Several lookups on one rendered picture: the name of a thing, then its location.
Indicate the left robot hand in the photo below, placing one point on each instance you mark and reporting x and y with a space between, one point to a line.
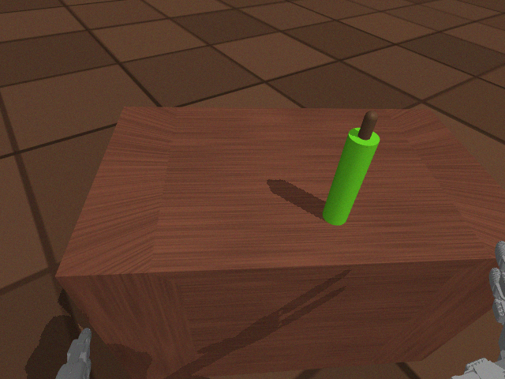
78 364

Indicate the right robot hand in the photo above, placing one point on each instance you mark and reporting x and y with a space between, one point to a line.
482 368

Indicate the bottle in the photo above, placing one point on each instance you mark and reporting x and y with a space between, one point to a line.
357 154

